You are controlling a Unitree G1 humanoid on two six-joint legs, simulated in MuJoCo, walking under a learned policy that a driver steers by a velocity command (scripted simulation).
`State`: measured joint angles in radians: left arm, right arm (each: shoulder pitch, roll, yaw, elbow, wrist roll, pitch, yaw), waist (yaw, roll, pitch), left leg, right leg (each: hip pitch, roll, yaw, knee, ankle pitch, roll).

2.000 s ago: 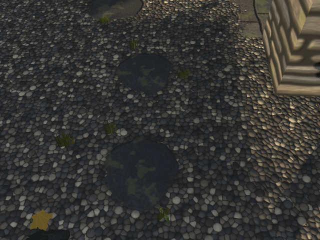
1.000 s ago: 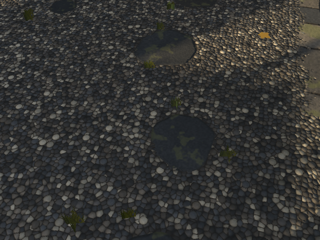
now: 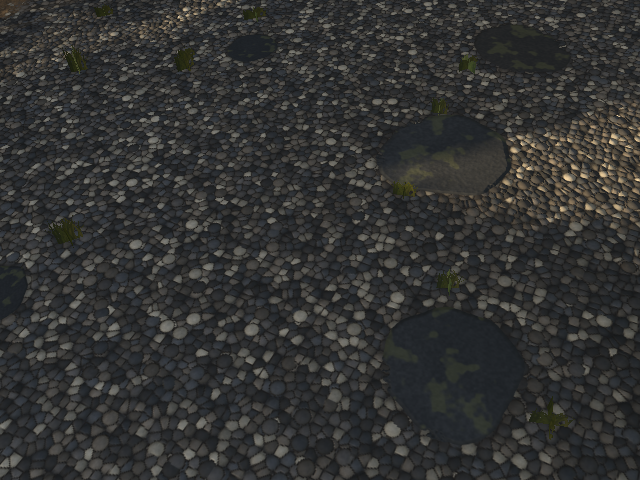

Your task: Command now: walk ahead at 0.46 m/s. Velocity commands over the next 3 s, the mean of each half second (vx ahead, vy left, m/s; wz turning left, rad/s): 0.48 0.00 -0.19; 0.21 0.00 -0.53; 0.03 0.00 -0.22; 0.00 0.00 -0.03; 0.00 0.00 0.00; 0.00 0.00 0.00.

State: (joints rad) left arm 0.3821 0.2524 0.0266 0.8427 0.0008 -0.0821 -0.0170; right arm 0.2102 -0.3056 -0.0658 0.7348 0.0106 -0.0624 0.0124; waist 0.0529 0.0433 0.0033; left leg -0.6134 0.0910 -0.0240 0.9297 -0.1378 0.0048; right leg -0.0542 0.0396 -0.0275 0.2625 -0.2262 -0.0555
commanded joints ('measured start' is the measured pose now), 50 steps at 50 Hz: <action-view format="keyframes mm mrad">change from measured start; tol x32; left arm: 1 -24 177 41 -51 -5 -9 14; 50 -214 219 96 -292 -2 79 40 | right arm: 1 -121 -20 2 -96 -2 -18 5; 9 -290 -36 8 -161 9 -39 45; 15 239 -172 -50 -39 -20 -28 10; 50 -38 -84 -12 -7 -19 61 -55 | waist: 1 4 -114 76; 10 -12 -123 86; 15 -182 172 -460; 26 -36 6 71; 40 9 -188 -455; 50 -68 -123 -165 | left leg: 1 -98 3 12 -173 142 -25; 10 45 -69 26 -433 121 48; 13 689 -8 -35 -396 107 143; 14 1106 285 -503 -432 -93 294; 22 408 165 -83 -812 36 194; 36 633 161 215 -406 707 97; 37 586 104 237 -205 633 54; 39 32 -182 111 464 -583 -88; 50 95 -75 -71 38 -202 -91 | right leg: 1 2 -220 144 -154 239 -134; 12 122 -250 106 221 811 -72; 15 -589 -8 189 1021 -339 30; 16 -671 -65 179 1066 -281 25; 37 -187 2 -46 228 238 -57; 39 307 -412 664 231 920 -378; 50 -185 -196 376 70 309 -196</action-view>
